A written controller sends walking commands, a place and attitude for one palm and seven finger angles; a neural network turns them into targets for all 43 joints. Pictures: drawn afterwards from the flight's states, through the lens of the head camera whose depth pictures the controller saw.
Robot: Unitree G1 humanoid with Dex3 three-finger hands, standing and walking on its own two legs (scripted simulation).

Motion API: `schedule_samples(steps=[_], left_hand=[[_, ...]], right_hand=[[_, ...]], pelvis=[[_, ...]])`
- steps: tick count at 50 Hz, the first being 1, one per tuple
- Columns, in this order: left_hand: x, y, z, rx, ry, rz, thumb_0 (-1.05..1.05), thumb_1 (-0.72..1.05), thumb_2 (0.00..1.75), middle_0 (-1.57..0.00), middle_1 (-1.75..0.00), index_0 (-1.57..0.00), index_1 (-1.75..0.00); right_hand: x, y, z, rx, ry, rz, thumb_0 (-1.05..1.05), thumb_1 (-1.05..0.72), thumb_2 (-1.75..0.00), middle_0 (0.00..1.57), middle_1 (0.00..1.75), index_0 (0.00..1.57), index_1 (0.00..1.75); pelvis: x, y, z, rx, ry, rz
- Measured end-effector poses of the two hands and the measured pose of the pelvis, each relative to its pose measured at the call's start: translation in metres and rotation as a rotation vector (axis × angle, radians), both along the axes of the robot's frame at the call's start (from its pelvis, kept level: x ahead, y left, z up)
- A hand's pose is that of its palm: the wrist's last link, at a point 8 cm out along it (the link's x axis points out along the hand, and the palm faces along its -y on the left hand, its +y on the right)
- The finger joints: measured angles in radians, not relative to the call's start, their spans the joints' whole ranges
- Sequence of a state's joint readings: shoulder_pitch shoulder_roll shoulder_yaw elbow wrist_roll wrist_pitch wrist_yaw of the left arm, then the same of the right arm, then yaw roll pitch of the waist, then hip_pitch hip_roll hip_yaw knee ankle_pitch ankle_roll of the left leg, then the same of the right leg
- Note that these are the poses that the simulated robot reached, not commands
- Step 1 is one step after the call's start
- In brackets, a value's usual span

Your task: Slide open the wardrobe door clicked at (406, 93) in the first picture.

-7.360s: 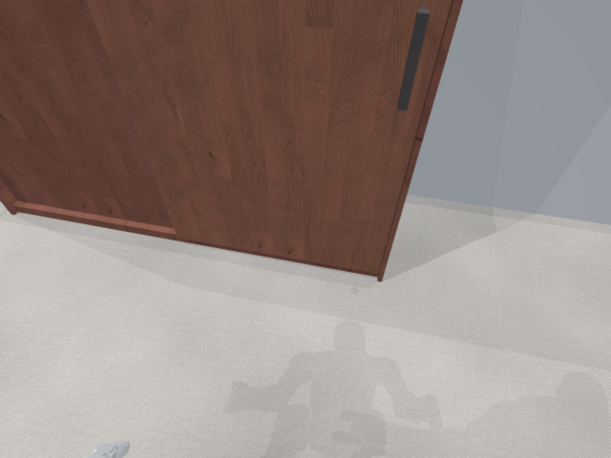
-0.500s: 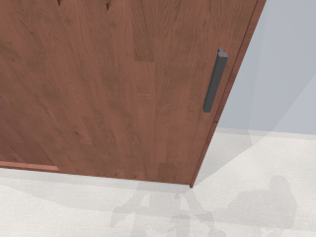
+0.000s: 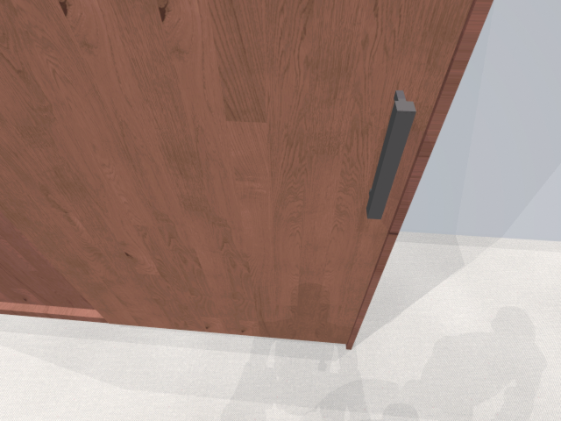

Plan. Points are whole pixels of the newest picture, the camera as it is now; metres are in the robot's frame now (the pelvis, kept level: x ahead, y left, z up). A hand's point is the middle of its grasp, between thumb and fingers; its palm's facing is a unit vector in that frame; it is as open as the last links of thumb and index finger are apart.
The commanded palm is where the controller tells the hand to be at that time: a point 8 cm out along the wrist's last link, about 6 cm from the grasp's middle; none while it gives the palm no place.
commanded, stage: come to a stop and stand still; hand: right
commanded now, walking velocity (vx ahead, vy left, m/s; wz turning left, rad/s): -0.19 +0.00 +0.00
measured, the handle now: (385, 160) +0.47 -0.13 +0.13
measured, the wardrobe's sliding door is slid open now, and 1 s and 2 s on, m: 0.00 0.00 0.00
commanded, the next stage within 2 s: look again from close up in 1.54 s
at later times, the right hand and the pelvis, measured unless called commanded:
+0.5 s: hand out of the picture +0.09 -0.18 -0.16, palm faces +0.02 +0.97 -0.26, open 7.3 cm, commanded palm none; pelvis +0.00 +0.01 +0.00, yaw -1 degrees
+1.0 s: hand out of the picture -0.06 -0.18 -0.16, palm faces -0.01 +0.98 -0.20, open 7.3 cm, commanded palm none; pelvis -0.03 -0.01 +0.02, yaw +1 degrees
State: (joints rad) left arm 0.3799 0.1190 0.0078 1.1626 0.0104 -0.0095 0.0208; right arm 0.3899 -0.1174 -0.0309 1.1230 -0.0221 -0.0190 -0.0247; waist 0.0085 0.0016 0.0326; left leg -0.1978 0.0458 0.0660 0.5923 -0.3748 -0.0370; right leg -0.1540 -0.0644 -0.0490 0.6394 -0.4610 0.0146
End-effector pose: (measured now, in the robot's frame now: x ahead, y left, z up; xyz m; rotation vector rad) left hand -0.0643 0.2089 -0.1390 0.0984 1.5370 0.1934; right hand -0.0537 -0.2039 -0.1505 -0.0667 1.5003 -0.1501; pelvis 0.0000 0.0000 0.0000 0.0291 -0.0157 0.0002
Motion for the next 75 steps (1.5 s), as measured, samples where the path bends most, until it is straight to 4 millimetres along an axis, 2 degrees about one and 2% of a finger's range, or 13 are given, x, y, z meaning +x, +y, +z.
schedule_samples(steps=[5, 9, 13, 16, 21, 25, 30, 36, 42, 48, 53, 62, 75], left_hand=[[0.024, -0.011, 0.004, 0.026, -0.023, 0.007, 0.00, 0.91, 0.90, -0.20, -0.30, -0.20, -0.30], [0.040, -0.015, 0.011, 0.022, -0.051, 0.022, 0.00, 0.91, 0.90, -0.20, -0.30, -0.20, -0.30], [0.052, -0.012, 0.017, 0.027, -0.092, 0.051, 0.00, 0.91, 0.90, -0.20, -0.30, -0.20, -0.30], [0.051, -0.003, 0.016, 0.041, -0.114, 0.066, 0.01, 0.92, 0.90, -0.20, -0.30, -0.20, -0.30], [0.038, 0.017, 0.000, 0.030, -0.065, 0.032, 0.00, 0.92, 0.90, -0.20, -0.30, -0.20, -0.30], [0.038, 0.032, -0.003, 0.037, -0.043, 0.019, 0.00, 0.92, 0.90, -0.20, -0.30, -0.20, -0.30], [0.053, 0.040, 0.003, 0.075, -0.135, -0.004, 0.00, 0.91, 0.90, -0.20, -0.30, -0.20, -0.30], [0.063, 0.026, 0.019, 0.054, -0.187, -0.052, 0.00, 0.91, 0.90, -0.20, -0.30, -0.20, -0.30], [0.065, 0.020, 0.021, 0.042, -0.198, -0.068, 0.01, 0.94, 0.90, -0.20, -0.30, -0.20, -0.30], [0.056, 0.015, 0.018, 0.031, -0.193, -0.071, 0.01, 0.93, 0.90, -0.20, -0.30, -0.20, -0.30], [0.047, 0.009, 0.010, 0.022, -0.239, -0.071, 0.00, 0.92, 0.90, -0.20, -0.30, -0.20, -0.30], [0.020, 0.000, 0.004, -0.012, -0.231, -0.069, 0.01, 0.92, 0.90, -0.20, -0.30, -0.20, -0.30], [-0.017, -0.001, 0.004, -0.018, -0.162, -0.043, 0.00, 0.91, 0.90, -0.20, -0.30, -0.20, -0.30]], right_hand=[[0.011, -0.004, -0.001, 0.004, 0.037, -0.011, 0.00, -0.91, -0.90, 0.20, 0.30, 0.20, 0.30], [0.037, -0.013, 0.009, -0.018, -0.003, 0.008, 0.00, -0.91, -0.90, 0.20, 0.30, 0.20, 0.30], [0.066, -0.024, 0.021, -0.058, -0.064, 0.049, 0.00, -0.91, -0.90, 0.20, 0.30, 0.20, 0.30], [0.088, -0.032, 0.025, -0.085, -0.107, 0.083, 0.00, -0.91, -0.90, 0.20, 0.30, 0.20, 0.30], [0.125, -0.034, 0.020, -0.135, -0.227, 0.097, 0.00, -0.91, -0.90, 0.20, 0.30, 0.20, 0.30], [0.132, -0.025, 0.025, -0.133, -0.296, 0.094, 0.00, -0.91, -0.90, 0.20, 0.30, 0.20, 0.30], [0.122, -0.017, 0.016, -0.080, -0.289, 0.103, 0.00, -0.91, -0.90, 0.20, 0.30, 0.20, 0.30], [0.098, -0.017, 0.018, -0.054, -0.253, 0.072, -0.01, -0.93, -0.90, 0.20, 0.30, 0.21, 0.30], [0.054, -0.024, 0.021, -0.063, -0.167, 0.059, -0.01, -0.92, -0.90, 0.20, 0.30, 0.20, 0.30], [0.008, -0.024, 0.019, -0.065, -0.057, 0.067, 0.00, -0.91, -0.90, 0.20, 0.30, 0.20, 0.30], [-0.017, -0.028, 0.018, -0.070, -0.026, 0.064, 0.00, -0.91, -0.90, 0.20, 0.30, 0.20, 0.30], [-0.021, -0.029, 0.018, -0.081, -0.102, 0.047, 0.00, -0.91, -0.90, 0.20, 0.30, 0.20, 0.30], [-0.023, -0.011, 0.015, -0.047, -0.134, 0.031, 0.00, -0.91, -0.90, 0.20, 0.30, 0.20, 0.30]], pelvis=[[0.013, -0.010, 0.003, -0.003, -0.007, 0.006], [0.018, -0.011, 0.012, -0.008, -0.013, 0.024], [0.017, -0.010, 0.020, -0.015, -0.004, 0.048], [0.015, -0.007, 0.019, -0.009, 0.009, 0.055], [0.008, 0.009, 0.004, -0.026, 0.011, 0.017], [0.002, 0.012, 0.005, -0.011, -0.004, -0.011], [-0.008, 0.008, 0.003, 0.001, -0.025, -0.003], [-0.013, 0.005, 0.015, -0.016, -0.021, 0.009], [-0.016, 0.001, 0.020, -0.023, -0.022, 0.011], [-0.023, -0.004, 0.018, -0.021, -0.019, 0.018], [-0.034, -0.010, 0.012, -0.025, -0.036, 0.007], [-0.049, -0.010, 0.010, -0.035, -0.034, -0.002], [-0.059, -0.005, 0.010, -0.036, -0.018, -0.009]])
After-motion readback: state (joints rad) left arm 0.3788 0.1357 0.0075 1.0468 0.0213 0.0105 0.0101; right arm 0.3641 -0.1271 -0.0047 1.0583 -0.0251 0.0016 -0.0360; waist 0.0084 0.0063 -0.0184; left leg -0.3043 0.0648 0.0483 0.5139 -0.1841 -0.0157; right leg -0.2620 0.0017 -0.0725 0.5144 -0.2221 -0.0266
